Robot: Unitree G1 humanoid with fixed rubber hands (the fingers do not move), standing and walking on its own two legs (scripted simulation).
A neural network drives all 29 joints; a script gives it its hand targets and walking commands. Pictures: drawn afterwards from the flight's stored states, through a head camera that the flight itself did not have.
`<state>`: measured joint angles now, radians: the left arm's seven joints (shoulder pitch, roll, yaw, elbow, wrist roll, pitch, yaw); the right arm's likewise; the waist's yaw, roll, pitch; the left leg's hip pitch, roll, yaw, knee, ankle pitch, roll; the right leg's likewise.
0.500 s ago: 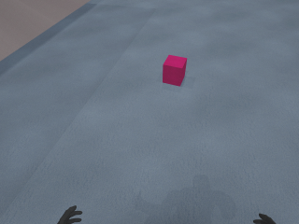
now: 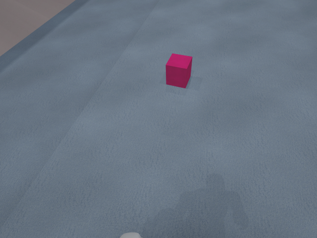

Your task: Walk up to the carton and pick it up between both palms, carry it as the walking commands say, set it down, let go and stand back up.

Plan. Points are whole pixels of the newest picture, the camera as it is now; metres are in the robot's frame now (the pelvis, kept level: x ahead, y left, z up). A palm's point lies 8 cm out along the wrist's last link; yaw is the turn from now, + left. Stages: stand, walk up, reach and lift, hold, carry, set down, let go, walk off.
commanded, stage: walk up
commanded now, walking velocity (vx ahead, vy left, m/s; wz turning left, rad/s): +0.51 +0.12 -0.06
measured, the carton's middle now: (178, 70) +1.54 -0.11 -0.66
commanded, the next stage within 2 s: none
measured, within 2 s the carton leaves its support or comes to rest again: neither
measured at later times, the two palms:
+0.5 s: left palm (74, 186) +0.28 +0.30 -0.13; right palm (242, 185) +0.28 -0.22 -0.12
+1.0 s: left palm (90, 152) +0.39 +0.27 -0.11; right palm (222, 97) +0.64 -0.23 -0.11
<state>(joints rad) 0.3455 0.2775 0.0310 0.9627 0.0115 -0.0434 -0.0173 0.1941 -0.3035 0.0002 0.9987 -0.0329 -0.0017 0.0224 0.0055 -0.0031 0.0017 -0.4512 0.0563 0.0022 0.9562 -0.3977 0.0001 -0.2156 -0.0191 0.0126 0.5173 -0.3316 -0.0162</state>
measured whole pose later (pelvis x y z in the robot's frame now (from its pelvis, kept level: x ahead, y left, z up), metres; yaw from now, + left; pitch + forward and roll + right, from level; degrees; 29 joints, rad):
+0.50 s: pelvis +0.23 +0.04 +0.00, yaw -1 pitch -1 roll +0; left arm 0.24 0.28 0.03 0.96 0.01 -0.04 -0.03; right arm 0.27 -0.25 0.00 0.97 -0.03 -0.06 0.03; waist 0.04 -0.01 0.04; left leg -0.26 0.05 0.03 0.48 -0.20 -0.01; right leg -0.45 -0.04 0.01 1.07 -0.34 0.01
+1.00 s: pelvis +0.48 +0.01 +0.01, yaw +0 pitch +3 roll +2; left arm 0.49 0.26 0.03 1.00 0.01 -0.07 0.00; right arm -0.02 -0.25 0.00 0.95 -0.03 -0.02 0.05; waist 0.05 -0.01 0.04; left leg -0.62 0.05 0.03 0.79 -0.21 -0.01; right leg -0.08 -0.05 -0.01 0.38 -0.34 0.00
